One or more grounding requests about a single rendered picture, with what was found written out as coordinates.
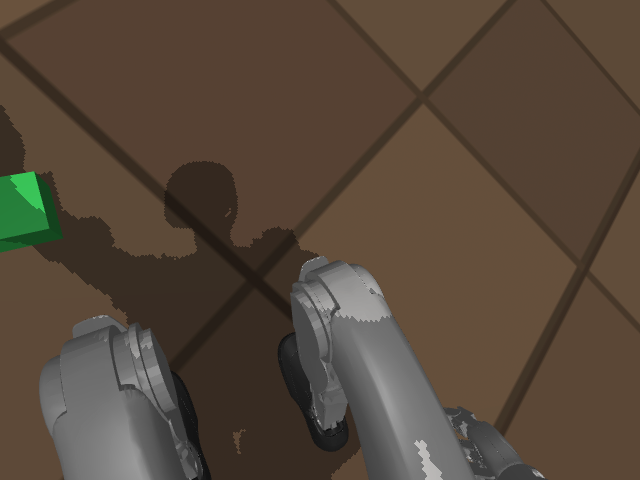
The left robot foot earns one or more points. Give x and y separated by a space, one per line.
190 421

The right robot hand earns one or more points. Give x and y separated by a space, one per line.
489 452

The right robot arm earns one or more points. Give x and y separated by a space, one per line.
521 472

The right robot foot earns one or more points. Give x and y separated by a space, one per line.
299 388

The carton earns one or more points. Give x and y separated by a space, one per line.
27 212

